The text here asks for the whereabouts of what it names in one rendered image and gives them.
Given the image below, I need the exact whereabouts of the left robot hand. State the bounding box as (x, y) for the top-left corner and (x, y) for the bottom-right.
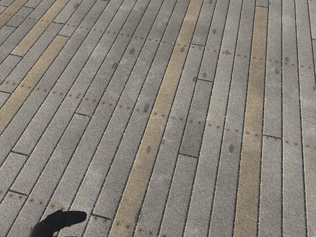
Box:
(28, 209), (87, 237)

